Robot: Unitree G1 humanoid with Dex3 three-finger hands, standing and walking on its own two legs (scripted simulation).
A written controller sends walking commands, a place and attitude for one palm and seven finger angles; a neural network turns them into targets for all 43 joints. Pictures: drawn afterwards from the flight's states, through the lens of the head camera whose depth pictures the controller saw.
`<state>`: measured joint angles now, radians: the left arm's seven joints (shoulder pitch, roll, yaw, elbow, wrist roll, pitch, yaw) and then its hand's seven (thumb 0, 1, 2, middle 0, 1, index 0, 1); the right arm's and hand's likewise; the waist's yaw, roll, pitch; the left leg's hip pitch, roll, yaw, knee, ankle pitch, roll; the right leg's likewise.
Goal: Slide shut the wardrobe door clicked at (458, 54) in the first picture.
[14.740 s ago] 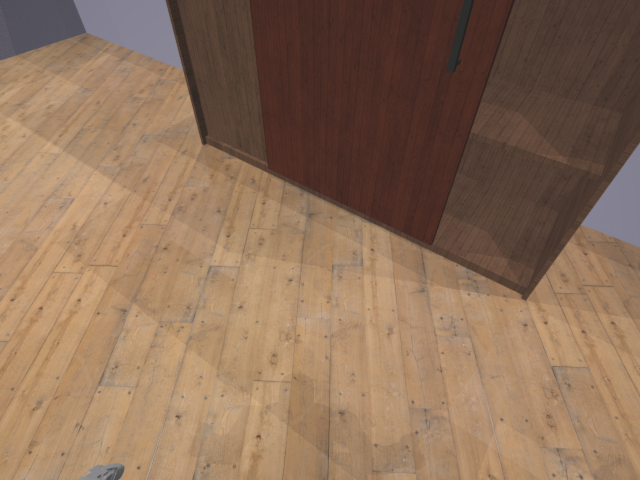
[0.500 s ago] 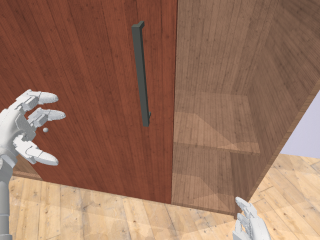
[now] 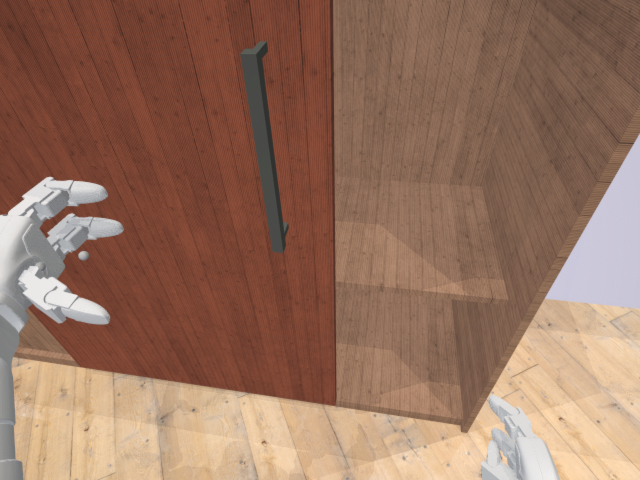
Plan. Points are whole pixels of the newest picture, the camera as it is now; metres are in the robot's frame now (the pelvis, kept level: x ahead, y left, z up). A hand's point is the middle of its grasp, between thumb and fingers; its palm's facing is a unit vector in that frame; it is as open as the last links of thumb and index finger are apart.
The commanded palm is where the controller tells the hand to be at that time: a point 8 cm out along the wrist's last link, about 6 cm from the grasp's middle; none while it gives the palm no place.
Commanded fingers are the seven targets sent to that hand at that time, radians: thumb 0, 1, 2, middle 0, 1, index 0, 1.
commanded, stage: raise the hand with hooked fingers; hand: left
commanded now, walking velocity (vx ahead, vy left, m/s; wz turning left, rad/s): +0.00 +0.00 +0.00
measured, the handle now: (271, 161) +0.52 +0.13 +0.17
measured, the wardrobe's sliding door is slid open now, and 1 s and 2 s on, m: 0.39 0.39 0.39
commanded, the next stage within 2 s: move the hooked fingers beside the handle in 0.04 s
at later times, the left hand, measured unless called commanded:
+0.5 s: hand (116, 235) +0.31 +0.26 +0.20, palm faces +0.02 -1.00 -0.08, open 14.0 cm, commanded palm +0.29 +0.30 +0.19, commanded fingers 0.00 -0.50 0.30 -0.30 -1.20 -0.30 -1.20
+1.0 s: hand (165, 205) +0.37 +0.23 +0.19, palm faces +0.00 -1.00 -0.04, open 14.0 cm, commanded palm +0.35 +0.27 +0.19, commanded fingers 0.00 -0.50 0.30 -0.30 -1.20 -0.30 -1.20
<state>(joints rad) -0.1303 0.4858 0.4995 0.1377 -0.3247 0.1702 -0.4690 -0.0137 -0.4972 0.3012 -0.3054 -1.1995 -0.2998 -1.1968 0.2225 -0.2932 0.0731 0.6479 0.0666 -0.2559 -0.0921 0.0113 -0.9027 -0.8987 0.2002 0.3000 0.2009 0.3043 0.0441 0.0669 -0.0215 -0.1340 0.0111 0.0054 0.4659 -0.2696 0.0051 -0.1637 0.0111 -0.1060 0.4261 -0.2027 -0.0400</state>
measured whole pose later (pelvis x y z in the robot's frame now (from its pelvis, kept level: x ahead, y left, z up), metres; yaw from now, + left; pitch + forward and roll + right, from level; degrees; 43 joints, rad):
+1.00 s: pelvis +0.01 +0.01 +0.00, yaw -1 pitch -1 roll +0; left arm -0.42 0.41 0.36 0.38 -0.25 0.13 -0.35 -0.01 -0.50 0.30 -0.30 -1.20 -0.30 -1.20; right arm 0.24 -0.28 0.06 0.68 0.06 -0.22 -0.10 0.01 -0.90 -0.90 0.20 0.30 0.20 0.30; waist 0.01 0.06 -0.02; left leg -0.17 0.00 0.02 0.45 -0.27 0.02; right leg -0.21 0.00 -0.09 0.44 -0.21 -0.03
